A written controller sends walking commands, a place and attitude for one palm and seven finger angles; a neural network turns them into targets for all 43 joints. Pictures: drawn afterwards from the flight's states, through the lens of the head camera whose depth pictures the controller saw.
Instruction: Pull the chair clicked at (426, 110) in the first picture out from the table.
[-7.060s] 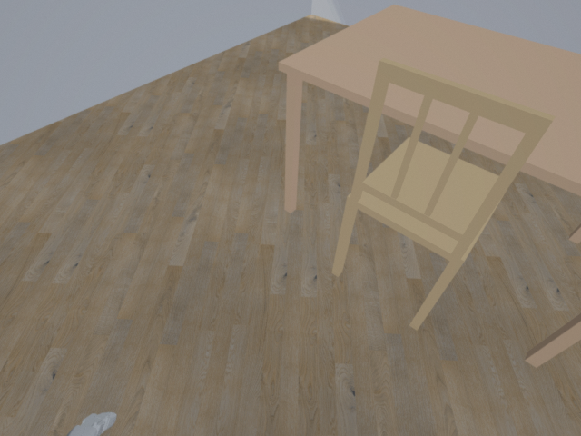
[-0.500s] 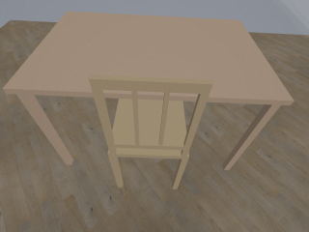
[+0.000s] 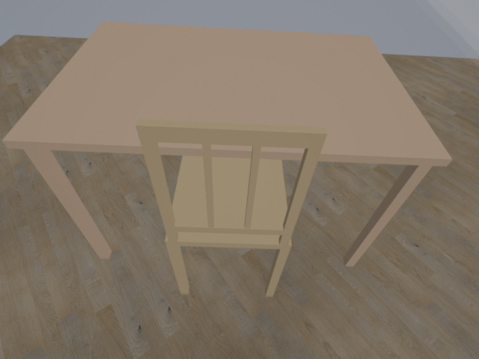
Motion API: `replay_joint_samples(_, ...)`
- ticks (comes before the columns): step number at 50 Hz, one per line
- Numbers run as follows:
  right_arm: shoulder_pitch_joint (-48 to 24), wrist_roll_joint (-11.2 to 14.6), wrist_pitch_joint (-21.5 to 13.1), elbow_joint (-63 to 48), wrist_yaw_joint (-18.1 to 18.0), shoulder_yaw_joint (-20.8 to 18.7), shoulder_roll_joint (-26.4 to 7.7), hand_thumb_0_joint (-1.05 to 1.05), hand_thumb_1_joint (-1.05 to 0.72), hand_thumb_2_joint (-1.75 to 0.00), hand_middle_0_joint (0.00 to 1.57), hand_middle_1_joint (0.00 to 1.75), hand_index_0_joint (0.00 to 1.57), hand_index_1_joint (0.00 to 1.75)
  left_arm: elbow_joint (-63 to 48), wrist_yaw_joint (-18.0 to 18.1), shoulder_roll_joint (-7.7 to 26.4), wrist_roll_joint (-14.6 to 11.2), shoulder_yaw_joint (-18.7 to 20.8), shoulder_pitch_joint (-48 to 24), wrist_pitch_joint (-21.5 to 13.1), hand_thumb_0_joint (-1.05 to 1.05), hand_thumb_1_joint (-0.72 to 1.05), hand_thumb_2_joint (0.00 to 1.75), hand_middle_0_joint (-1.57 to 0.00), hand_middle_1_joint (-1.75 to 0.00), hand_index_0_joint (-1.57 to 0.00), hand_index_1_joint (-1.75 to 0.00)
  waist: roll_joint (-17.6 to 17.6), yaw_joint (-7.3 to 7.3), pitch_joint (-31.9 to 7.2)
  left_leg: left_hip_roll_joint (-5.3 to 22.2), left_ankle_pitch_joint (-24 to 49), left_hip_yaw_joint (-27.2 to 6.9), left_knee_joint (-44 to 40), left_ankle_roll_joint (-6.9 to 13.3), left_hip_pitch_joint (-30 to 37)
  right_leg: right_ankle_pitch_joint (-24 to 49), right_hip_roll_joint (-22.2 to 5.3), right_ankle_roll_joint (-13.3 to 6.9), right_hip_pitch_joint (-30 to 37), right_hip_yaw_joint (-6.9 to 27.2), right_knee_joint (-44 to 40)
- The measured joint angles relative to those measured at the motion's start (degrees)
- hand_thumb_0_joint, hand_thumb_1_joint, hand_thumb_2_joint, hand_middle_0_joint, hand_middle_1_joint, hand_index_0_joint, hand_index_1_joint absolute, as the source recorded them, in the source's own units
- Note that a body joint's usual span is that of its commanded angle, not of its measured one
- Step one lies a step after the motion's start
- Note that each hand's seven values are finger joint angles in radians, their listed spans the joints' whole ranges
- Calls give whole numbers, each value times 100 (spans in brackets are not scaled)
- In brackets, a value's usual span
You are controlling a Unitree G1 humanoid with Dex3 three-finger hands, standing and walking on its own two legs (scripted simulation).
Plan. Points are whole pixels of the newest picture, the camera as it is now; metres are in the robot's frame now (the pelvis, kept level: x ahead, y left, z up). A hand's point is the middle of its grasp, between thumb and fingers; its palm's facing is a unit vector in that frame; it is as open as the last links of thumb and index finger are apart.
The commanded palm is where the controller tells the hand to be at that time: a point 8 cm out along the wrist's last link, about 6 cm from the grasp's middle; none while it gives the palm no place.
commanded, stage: shuffle to correct the standing spot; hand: left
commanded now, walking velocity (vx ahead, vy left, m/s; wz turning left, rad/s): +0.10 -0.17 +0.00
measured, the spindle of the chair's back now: (209, 190) +0.50 +0.10 -0.08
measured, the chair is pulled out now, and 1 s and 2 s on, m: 0.00 0.00 0.00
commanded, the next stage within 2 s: come to a stop and stand still in 0.36 s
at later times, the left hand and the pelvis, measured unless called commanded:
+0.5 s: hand out of the picture +0.06 +0.08 -0.19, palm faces +0.03 -0.98 -0.17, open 7.4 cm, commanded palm none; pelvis +0.05 -0.09 -0.01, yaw +1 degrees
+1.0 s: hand out of the picture +0.08 +0.09 -0.17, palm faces +0.05 -0.96 -0.27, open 7.4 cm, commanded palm none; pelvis +0.06 -0.10 -0.01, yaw +0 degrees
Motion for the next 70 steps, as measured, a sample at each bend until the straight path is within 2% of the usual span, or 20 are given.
replay_joint_samples(5,59,-21,14,38,-4,-22,63,1,-91,-90,20,30,20,30,17,-40,27,35,18,52,56,1,90,90,-20,-30,-20,-30,-76,-26,-76,2,-44,36,17,-35,16,-179,5,-173,-104,30,247)
replay_joint_samples(9,149,-63,22,17,-19,-77,83,1,-90,-90,20,30,21,30,-12,-113,29,108,79,62,170,1,91,90,-20,-30,-20,-30,-110,-72,-118,41,-96,93,51,-63,-36,-718,22,-304,-605,10,1239)
replay_joint_samples(12,271,-101,-4,14,-22,-111,64,1,-90,-90,20,30,21,30,-80,-169,22,129,141,-11,203,1,91,90,-20,-30,-20,-30,-62,-151,-99,115,-101,20,34,-125,-45,-814,27,-324,-1006,-27,1890)
replay_joint_samples(15,384,-131,-6,53,-22,-136,29,1,-90,-90,20,30,21,30,-171,-183,31,135,188,-124,201,1,91,90,-20,-30,-20,-30,16,-192,-49,247,-127,-82,30,-233,-8,-777,1,-320,-1187,-77,1837)
replay_joint_samples(18,460,-142,20,104,-19,-167,-8,1,-90,-90,20,30,21,30,-253,-215,93,107,243,-184,160,2,93,90,-20,-30,-20,-30,82,-203,-12,421,-277,-146,197,-391,-4,-474,-8,-310,-1117,-140,1238)
replay_joint_samples(21,533,-124,58,123,-7,-186,-12,1,-90,-90,20,30,21,30,-348,-226,179,95,272,-175,46,2,92,90,-20,-30,-20,-30,22,-155,-16,552,-657,-155,741,-574,-151,154,15,-310,-867,-109,479)
replay_joint_samples(24,461,-106,166,98,19,-221,-64,1,-90,-90,20,30,20,30,-362,-194,132,77,264,-211,-23,1,92,90,-20,-30,-20,-30,130,-124,32,745,-1514,-263,1899,-529,-593,78,212,-320,-878,-287,726)
replay_joint_samples(27,277,-92,203,10,42,-245,-109,1,-90,-90,20,30,20,30,-385,-129,34,69,246,-154,-76,1,91,90,-20,-30,-20,-30,119,-41,31,762,-1654,-312,3038,-523,-1180,24,344,-415,-694,-402,490)
replay_joint_samples(29,104,-57,160,-81,29,-233,-121,1,-91,-90,19,30,20,30,-339,-95,-37,72,198,-109,-100,1,91,90,-20,-30,-20,-30,69,-5,41,746,-1487,-281,2790,-598,-1257,82,393,-437,-558,-402,308)
replay_joint_samples(32,-117,-2,40,-246,6,-178,-109,1,-91,-90,19,30,20,30,-243,-91,-107,50,110,-41,-88,1,91,90,-20,-30,-20,-30,42,32,60,711,-377,-292,1230,-719,-864,-6,454,-425,-451,-371,341)
replay_joint_samples(35,-314,-2,35,-290,-69,-174,-47,1,-93,-90,19,30,20,30,-189,-91,-86,-4,100,-73,-18,2,92,90,-20,-30,-20,-30,-136,106,89,575,-233,-224,921,-542,-596,-183,337,-351,-349,-290,478)
replay_joint_samples(38,-446,12,66,-415,-57,-162,-89,2,-94,-90,19,30,20,30,-222,-31,-41,25,90,-129,31,2,92,90,-20,-30,-20,-30,-152,176,80,506,-254,-209,739,-491,-474,-157,280,-345,-263,-273,368)
replay_joint_samples(46,-863,-18,218,-816,17,-214,-191,1,-92,-90,20,30,20,30,-529,-5,206,46,156,-299,15,2,91,90,-20,-30,-20,-30,107,196,282,462,-107,-214,697,-516,-559,-115,229,-387,-417,-288,495)
replay_joint_samples(49,-884,-6,274,-892,80,-225,-227,1,-91,-90,20,30,20,30,-613,21,279,65,159,-295,11,1,91,90,-20,-30,-20,-30,225,163,271,503,-103,-232,799,-553,-636,-80,262,-404,-451,-309,514)
replay_joint_samples(52,-744,-11,324,-1088,175,-256,-266,1,-91,-90,20,30,20,30,-817,69,335,83,141,-171,-27,1,91,90,-20,-30,-20,-30,320,100,156,566,-576,-353,1300,-626,-845,-65,331,-415,-512,-346,581)
replay_joint_samples(54,-621,-18,333,-1141,204,-269,-287,1,-91,-90,20,30,20,30,-918,63,365,91,130,-135,-37,1,91,90,-20,-30,-20,-30,355,45,86,614,-557,-381,1353,-644,-819,-96,341,-417,-496,-394,650)
replay_joint_samples(56,-508,-24,324,-1117,219,-257,-270,1,-91,-90,20,30,20,30,-971,50,407,81,121,-152,-26,1,90,90,-20,-30,-20,-30,277,8,43,566,-283,-336,1282,-577,-729,-145,269,-377,-458,-391,746)
replay_joint_samples(61,-206,-80,282,-1054,231,-192,-288,1,-92,-90,20,30,20,30,-1068,-12,394,69,93,-267,96,1,90,90,-20,-30,-20,-30,169,-30,-110,467,-191,-246,1035,-393,-646,-21,184,-287,-442,-301,600)
replay_joint_samples(70,69,-103,290,-837,251,-97,-275,1,-91,-90,20,30,20,30,-1075,-102,313,63,75,-245,74,1,90,90,-20,-30,-20,-30,83,-45,-8,350,162,-224,568,-312,-729,212,113,-230,-575,-236,262)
